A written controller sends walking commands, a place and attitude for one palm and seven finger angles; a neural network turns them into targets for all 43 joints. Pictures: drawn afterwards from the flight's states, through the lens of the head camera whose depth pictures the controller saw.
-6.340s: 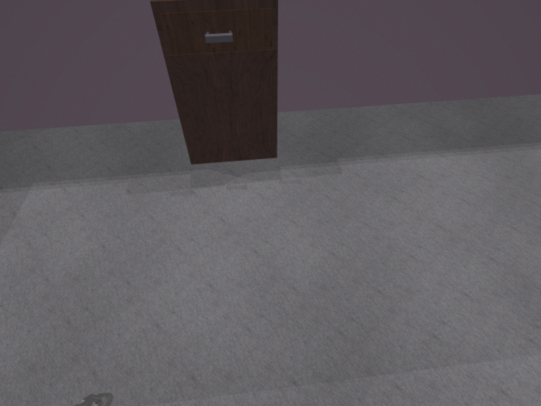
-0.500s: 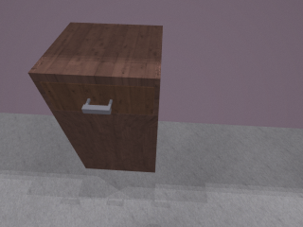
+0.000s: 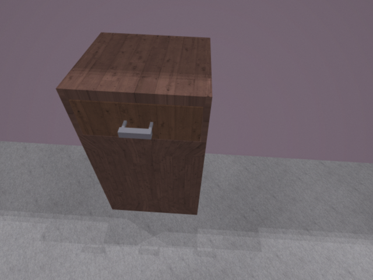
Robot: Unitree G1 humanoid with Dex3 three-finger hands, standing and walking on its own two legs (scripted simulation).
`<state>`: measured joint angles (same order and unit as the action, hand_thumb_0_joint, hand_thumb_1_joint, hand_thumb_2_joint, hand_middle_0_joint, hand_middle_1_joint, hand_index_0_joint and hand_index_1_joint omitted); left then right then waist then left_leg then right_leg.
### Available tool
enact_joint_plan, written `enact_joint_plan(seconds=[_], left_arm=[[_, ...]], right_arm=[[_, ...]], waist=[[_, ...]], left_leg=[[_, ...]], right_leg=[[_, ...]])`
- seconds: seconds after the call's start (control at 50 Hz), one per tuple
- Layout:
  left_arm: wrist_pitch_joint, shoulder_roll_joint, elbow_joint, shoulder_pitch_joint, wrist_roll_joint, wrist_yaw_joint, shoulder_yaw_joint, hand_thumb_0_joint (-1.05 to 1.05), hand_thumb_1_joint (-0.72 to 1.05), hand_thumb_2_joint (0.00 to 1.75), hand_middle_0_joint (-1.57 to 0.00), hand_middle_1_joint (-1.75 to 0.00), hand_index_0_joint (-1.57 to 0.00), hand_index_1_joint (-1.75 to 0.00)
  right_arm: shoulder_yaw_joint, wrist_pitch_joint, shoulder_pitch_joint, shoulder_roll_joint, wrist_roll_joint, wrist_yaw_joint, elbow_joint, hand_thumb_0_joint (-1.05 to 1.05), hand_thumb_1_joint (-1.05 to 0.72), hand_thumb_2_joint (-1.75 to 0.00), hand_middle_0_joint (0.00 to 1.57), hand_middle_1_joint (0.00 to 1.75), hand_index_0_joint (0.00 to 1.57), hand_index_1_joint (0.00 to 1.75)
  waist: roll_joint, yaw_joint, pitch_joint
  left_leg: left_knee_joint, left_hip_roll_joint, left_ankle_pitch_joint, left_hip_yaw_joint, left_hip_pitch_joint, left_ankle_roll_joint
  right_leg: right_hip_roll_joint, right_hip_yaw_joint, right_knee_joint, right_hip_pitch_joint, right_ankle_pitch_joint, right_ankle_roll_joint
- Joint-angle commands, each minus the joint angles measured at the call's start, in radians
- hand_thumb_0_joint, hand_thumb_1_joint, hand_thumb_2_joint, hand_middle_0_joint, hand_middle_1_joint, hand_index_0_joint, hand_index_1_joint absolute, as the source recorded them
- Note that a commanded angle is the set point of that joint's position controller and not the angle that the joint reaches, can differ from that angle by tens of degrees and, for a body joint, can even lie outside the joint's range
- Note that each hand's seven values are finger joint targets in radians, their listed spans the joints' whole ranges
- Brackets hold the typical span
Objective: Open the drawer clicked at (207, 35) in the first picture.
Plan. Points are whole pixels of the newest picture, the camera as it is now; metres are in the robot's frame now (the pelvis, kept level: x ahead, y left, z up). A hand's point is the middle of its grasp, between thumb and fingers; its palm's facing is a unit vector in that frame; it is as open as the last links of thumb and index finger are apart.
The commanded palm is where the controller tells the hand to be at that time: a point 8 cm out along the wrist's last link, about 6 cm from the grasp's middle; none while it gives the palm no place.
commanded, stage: shuffle to correct the standing spot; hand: left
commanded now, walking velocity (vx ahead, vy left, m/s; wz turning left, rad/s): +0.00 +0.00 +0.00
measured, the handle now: (136, 128) +0.59 +0.21 -0.07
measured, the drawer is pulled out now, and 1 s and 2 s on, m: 0.00 0.00 0.00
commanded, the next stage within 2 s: come to a stop and stand still in 0.30 s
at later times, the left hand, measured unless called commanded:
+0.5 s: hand out of the picture -0.01 +0.16 -0.18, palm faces +0.08 -0.99 -0.14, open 7.4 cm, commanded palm none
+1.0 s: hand out of the picture +0.09 +0.19 -0.17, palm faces +0.01 -0.97 -0.26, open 7.4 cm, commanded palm none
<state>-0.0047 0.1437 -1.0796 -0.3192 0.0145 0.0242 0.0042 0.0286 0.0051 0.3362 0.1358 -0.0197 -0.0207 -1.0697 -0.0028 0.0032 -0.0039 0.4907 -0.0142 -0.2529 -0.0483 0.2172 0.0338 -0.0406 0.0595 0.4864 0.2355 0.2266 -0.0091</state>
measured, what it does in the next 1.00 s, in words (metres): stands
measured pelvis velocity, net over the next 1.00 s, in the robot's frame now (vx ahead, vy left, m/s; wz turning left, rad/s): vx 0.03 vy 0.00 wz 0.00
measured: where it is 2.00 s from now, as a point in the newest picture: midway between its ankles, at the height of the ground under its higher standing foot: outside the picture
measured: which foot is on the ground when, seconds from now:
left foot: down 0.00-1.00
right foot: down 0.00-1.00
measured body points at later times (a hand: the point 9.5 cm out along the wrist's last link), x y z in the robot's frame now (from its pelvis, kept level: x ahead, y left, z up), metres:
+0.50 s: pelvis +0.05 +0.00 -0.01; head +0.06 +0.01 +0.44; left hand -0.01 +0.21 -0.17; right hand +0.03 -0.21 -0.17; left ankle +0.01 +0.10 -0.74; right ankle +0.02 -0.13 -0.74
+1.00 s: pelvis +0.03 +0.00 -0.01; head +0.04 -0.01 +0.44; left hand +0.09 +0.24 -0.15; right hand +0.08 -0.25 -0.16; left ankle +0.01 +0.10 -0.74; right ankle +0.02 -0.13 -0.74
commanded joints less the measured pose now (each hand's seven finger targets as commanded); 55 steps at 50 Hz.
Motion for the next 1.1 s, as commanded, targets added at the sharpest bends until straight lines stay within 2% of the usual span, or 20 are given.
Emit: enact_joint_plan(seconds=[0.0,0.08,0.14,0.2,0.38,0.42,0.44,0.48,0.5,0.54,0.6,0.72,0.82,0.84,0.86,0.88,0.94,0.98,1.04,1.08], left_arm=[[-0.013,0.071,0.029,-0.069,0.002,0.007,-0.009,0.00,0.90,0.90,-0.20,-0.30,-0.20,-0.30],[-0.015,0.064,0.017,-0.079,0.002,0.008,-0.007,0.00,0.90,0.90,-0.20,-0.30,-0.20,-0.30],[-0.013,0.065,0.011,-0.091,0.012,0.003,-0.012,0.00,0.90,0.90,-0.20,-0.30,-0.20,-0.30],[-0.014,0.054,0.016,-0.109,0.018,-0.005,-0.019,0.00,0.90,0.90,-0.20,-0.30,-0.20,-0.30],[-0.036,0.084,0.001,-0.158,0.010,-0.007,-0.042,0.00,0.90,0.90,-0.20,-0.30,-0.20,-0.30],[-0.035,0.075,-0.004,-0.154,0.008,-0.003,-0.041,0.00,0.90,0.90,-0.20,-0.30,-0.20,-0.30],[-0.033,0.062,-0.007,-0.145,0.007,0.000,-0.037,0.00,0.90,0.90,-0.20,-0.30,-0.20,-0.30],[-0.033,0.033,-0.011,-0.129,0.006,0.008,-0.027,0.00,0.90,0.90,-0.20,-0.30,-0.20,-0.30],[-0.032,0.026,-0.015,-0.134,0.002,0.015,-0.023,0.00,0.90,0.90,-0.20,-0.30,-0.20,-0.30],[-0.029,0.037,-0.021,-0.140,-0.006,0.025,-0.025,0.00,0.90,0.90,-0.20,-0.30,-0.20,-0.30],[-0.023,0.072,-0.011,-0.122,-0.007,0.031,-0.033,0.00,0.90,0.90,-0.20,-0.30,-0.20,-0.30],[-0.006,0.096,0.043,-0.071,-0.003,0.033,-0.043,0.00,0.90,0.90,-0.20,-0.30,-0.20,-0.30],[0.000,0.109,0.078,-0.024,-0.003,0.027,-0.043,0.00,0.90,0.90,-0.20,-0.30,-0.20,-0.30],[0.000,0.234,0.161,-0.011,0.010,0.025,-0.024,0.00,0.90,0.90,-0.20,-0.30,-0.20,-0.30],[0.005,0.157,0.178,-0.003,0.006,0.033,-0.036,0.00,0.90,0.90,-0.20,-0.30,-0.20,-0.30],[0.003,0.161,0.190,-0.009,0.004,0.030,-0.032,0.00,0.90,0.90,-0.20,-0.30,-0.20,-0.30],[-0.002,0.191,0.228,-0.003,0.001,0.025,-0.037,0.00,0.90,0.90,-0.20,-0.30,-0.20,-0.30],[0.000,0.211,0.249,0.033,0.002,0.024,-0.044,0.00,0.90,0.90,-0.20,-0.30,-0.20,-0.30],[0.006,0.199,0.259,0.052,0.001,0.020,-0.034,0.00,0.90,0.90,-0.20,-0.30,-0.20,-0.30],[0.009,0.191,0.251,0.045,-0.001,0.017,-0.029,0.00,0.90,0.90,-0.20,-0.30,-0.20,-0.30]], right_arm=[[-0.029,0.024,0.038,0.116,0.002,-0.004,0.036,0.00,-0.90,-0.90,0.20,0.30,0.20,0.30],[-0.028,0.026,0.043,0.110,0.004,-0.005,0.025,0.00,-0.90,-0.90,0.20,0.30,0.20,0.30],[-0.034,0.017,0.056,0.127,-0.002,-0.003,0.015,0.00,-0.90,-0.90,0.20,0.30,0.20,0.30],[-0.041,0.013,0.048,0.134,-0.005,-0.001,0.024,0.00,-0.90,-0.90,0.20,0.30,0.20,0.30],[-0.034,0.040,0.067,0.077,-0.003,0.004,0.029,0.00,-0.90,-0.90,0.20,0.30,0.20,0.30],[-0.026,0.048,0.068,0.064,-0.001,-0.001,0.021,0.00,-0.90,-0.90,0.20,0.30,0.20,0.30],[-0.025,0.051,0.083,0.067,0.002,-0.006,0.008,0.00,-0.90,-0.90,0.20,0.30,0.20,0.30],[-0.026,0.057,0.130,0.097,0.004,-0.022,-0.027,0.00,-0.90,-0.90,0.20,0.30,0.20,0.30],[-0.028,0.056,0.127,0.105,0.007,-0.030,-0.035,0.00,-0.90,-0.90,0.20,0.30,0.20,0.30],[-0.030,0.050,0.092,0.104,0.014,-0.039,-0.025,0.00,-0.90,-0.90,0.20,0.30,0.20,0.30],[-0.040,0.033,0.057,0.096,0.018,-0.040,-0.012,0.00,-0.90,-0.90,0.20,0.30,0.20,0.30],[-0.055,0.012,0.026,0.099,0.010,-0.032,0.017,0.00,-0.90,-0.90,0.20,0.30,0.20,0.30],[-0.055,0.010,-0.006,0.108,0.007,-0.025,0.035,0.00,-0.90,-0.90,0.20,0.30,0.20,0.30],[-0.071,0.006,-0.023,0.209,0.006,-0.012,0.129,0.00,-0.90,-0.90,0.20,0.30,0.20,0.30],[-0.075,0.021,-0.049,0.217,-0.004,-0.014,0.168,0.00,-0.90,-0.90,0.20,0.30,0.20,0.30],[-0.075,0.018,-0.039,0.186,-0.007,-0.016,0.176,0.00,-0.90,-0.90,0.20,0.30,0.20,0.30],[-0.068,0.004,-0.013,0.150,-0.007,-0.010,0.210,0.00,-0.90,-0.90,0.20,0.30,0.20,0.30],[-0.070,-0.002,-0.011,0.144,-0.005,-0.006,0.215,0.00,-0.90,-0.90,0.20,0.30,0.20,0.30],[-0.062,0.001,-0.024,0.154,-0.006,0.001,0.212,0.00,-0.90,-0.90,0.20,0.30,0.20,0.30],[-0.061,0.000,-0.051,0.173,-0.006,0.003,0.212,0.00,-0.90,-0.90,0.20,0.30,0.20,0.30]], waist=[[0.033,0.008,-0.091],[0.018,0.005,-0.086],[0.025,0.001,-0.105],[0.050,0.008,-0.152],[-0.089,0.004,-0.140],[-0.080,0.000,-0.119],[-0.023,-0.009,-0.100],[0.084,-0.015,-0.021],[0.099,-0.006,-0.001],[0.061,0.006,-0.011],[-0.002,0.004,0.007],[-0.030,0.007,0.021],[-0.002,0.009,0.048],[-0.059,-0.010,-0.053],[0.006,-0.004,0.007],[0.043,-0.006,0.078],[-0.099,-0.023,0.076],[-0.100,-0.034,0.019],[-0.008,-0.024,-0.027],[0.021,-0.008,-0.066]], left_leg=[[-0.210,0.120,-0.144,0.158,0.150,0.019],[-0.205,0.117,-0.106,0.153,0.123,0.020],[-0.221,0.121,-0.301,0.159,0.131,0.032],[-0.239,0.133,-0.403,0.186,0.186,0.056],[-0.003,0.040,-0.152,0.057,0.170,0.038],[0.005,0.047,0.012,0.046,0.117,0.031],[-0.011,0.069,0.133,0.065,0.052,0.033],[-0.018,0.151,0.581,0.109,-0.086,0.055],[0.001,0.170,0.792,0.118,-0.123,0.065],[0.026,0.159,0.956,0.101,-0.131,0.045],[0.011,0.122,0.730,0.069,-0.102,0.015],[-0.010,0.120,0.558,0.066,-0.071,0.010],[-0.022,0.123,0.505,0.076,-0.069,0.016],[-0.071,0.112,0.391,0.120,-0.038,-0.015],[-0.020,0.147,0.349,0.130,0.008,0.002],[0.015,0.129,0.375,0.129,-0.010,0.013],[0.085,0.057,0.110,0.060,0.053,0.001],[0.067,0.041,0.033,0.054,0.071,-0.005],[0.013,0.078,0.118,0.090,0.058,0.007],[-0.042,0.103,0.061,0.122,0.116,0.016]], right_leg=[[-0.047,-0.061,-0.062,-0.049,0.014,0.041],[-0.053,-0.062,-0.071,-0.043,-0.008,0.037],[-0.036,-0.045,-0.044,-0.008,0.168,0.046],[-0.018,-0.037,-0.012,0.013,0.227,0.054],[-0.103,-0.176,-0.084,0.000,0.226,0.114],[-0.101,-0.151,-0.051,-0.003,0.046,0.105],[-0.077,-0.108,-0.004,0.016,-0.065,0.089],[-0.032,-0.016,0.103,0.013,-0.183,0.049],[-0.027,-0.010,0.097,-0.003,-0.185,0.035],[-0.040,-0.036,0.049,-0.041,-0.291,0.026],[-0.084,-0.063,0.044,-0.101,-0.521,0.025],[-0.102,-0.090,0.059,-0.094,-0.514,0.043],[-0.092,-0.091,0.048,-0.092,-0.397,0.047],[-0.035,-0.071,0.013,-0.037,-0.126,0.039],[-0.041,-0.066,0.049,-0.011,-0.027,0.034],[-0.048,-0.087,0.049,-0.041,-0.128,0.049],[-0.125,-0.179,0.004,-0.063,-0.291,0.087],[-0.142,-0.193,-0.029,-0.015,-0.214,0.095],[-0.084,-0.139,-0.009,0.031,-0.104,0.069],[-0.053,-0.110,-0.018,0.027,0.000,0.047]])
